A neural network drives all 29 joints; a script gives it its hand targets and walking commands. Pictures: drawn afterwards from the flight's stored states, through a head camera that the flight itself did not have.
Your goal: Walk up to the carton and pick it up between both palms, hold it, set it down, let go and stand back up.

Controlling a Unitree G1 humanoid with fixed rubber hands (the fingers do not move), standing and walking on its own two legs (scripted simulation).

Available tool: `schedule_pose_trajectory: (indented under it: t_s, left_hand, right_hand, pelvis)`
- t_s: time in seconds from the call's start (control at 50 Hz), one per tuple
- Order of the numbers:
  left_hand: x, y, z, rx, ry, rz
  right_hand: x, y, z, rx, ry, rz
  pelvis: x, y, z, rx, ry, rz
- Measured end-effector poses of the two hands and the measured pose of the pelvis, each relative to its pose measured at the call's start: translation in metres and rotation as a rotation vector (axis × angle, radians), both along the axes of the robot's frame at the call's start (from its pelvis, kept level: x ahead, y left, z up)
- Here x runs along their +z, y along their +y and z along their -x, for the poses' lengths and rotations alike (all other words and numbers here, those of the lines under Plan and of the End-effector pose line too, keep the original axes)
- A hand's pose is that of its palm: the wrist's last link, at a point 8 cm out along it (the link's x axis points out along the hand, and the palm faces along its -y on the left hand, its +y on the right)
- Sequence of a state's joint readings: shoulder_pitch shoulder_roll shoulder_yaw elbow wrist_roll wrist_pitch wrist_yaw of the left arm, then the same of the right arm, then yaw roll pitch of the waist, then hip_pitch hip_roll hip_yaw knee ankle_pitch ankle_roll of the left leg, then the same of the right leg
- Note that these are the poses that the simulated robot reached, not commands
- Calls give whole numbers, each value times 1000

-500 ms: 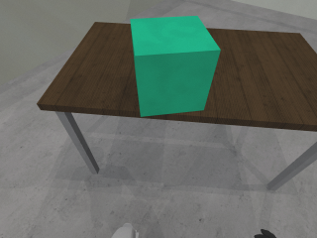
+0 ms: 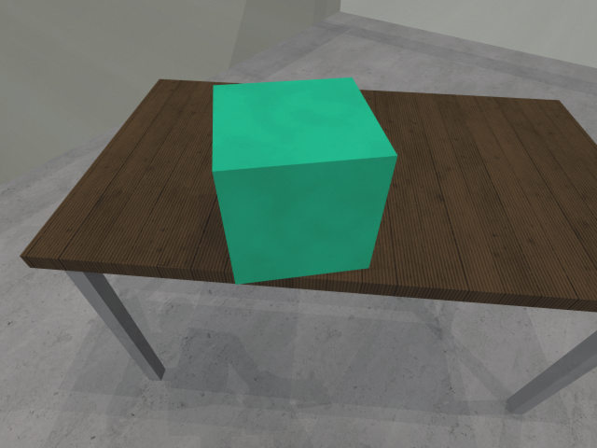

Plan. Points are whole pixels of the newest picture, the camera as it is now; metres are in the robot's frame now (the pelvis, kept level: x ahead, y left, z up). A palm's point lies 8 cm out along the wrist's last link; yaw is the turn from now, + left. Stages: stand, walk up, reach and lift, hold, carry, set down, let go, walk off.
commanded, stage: walk up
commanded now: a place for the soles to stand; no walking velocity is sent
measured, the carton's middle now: (294, 180) +0.56 +0.01 +0.06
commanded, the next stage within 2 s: reach and lift in 1.84 s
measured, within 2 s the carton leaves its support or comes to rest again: neither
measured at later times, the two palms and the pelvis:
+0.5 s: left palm (63, 447) +0.18 +0.32 -0.10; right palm (508, 438) +0.18 -0.30 -0.10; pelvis +0.11 +0.01 +0.00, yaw -1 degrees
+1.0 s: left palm (90, 395) +0.25 +0.30 -0.08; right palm (507, 421) +0.21 -0.31 -0.11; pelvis +0.13 +0.00 +0.00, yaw -1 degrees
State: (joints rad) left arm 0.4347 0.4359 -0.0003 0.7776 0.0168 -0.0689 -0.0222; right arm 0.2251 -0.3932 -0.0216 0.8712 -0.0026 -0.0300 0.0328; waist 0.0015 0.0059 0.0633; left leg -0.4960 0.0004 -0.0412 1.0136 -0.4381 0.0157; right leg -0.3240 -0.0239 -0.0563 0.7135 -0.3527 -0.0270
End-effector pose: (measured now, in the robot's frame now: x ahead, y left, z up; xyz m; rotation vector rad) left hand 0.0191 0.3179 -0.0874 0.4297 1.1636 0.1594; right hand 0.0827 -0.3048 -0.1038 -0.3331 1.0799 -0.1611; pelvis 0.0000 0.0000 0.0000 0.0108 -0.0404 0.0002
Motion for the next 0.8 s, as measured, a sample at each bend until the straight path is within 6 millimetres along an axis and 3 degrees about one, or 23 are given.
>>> schedule_pose_trajectory:
  t_s: [0.12, 0.24, 0.32, 0.44, 0.56, 0.64, 0.8]
  left_hand:
    - [3, 2, -18, 15, 40, 4]
    - [-15, 19, -54, 15, 42, 29]
    - [-19, 23, -96, -3, -5, 41]
    - [-16, 16, -151, -41, -63, 41]
    - [-12, -4, -170, -39, -56, 2]
    - [-5, -11, -177, -38, -50, -5]
    - [-5, -12, -207, -48, -118, 8]
  right_hand:
    - [9, 4, -45, 21, -17, 6]
    - [8, 21, -87, 32, -46, 29]
    - [8, 27, -91, 10, -35, 32]
    - [8, 17, -92, -15, 14, 39]
    - [-9, 1, -115, -21, 27, 6]
    - [-10, -3, -128, -25, 24, -4]
    - [-8, -3, -130, -33, 37, 10]
  pelvis:
    - [5, 3, -32, 9, 9, 7]
    - [-5, 21, -66, 6, 13, 29]
    - [-5, 29, -83, -8, -23, 23]
    - [-3, 21, -102, -23, -36, 30]
    - [-8, 1, -120, -27, -6, 10]
    - [-4, -4, -127, -30, 3, -1]
    - [-4, -2, -131, -25, 12, 9]
